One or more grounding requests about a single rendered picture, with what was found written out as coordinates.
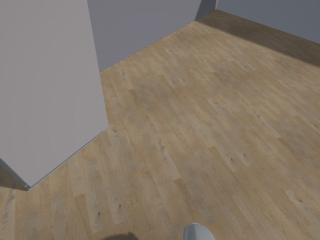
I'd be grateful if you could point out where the fridge door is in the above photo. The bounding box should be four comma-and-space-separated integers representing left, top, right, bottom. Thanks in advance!
0, 0, 109, 187

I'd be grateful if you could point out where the robot right thigh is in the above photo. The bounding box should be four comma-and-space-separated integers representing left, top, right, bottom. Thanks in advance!
183, 224, 215, 240

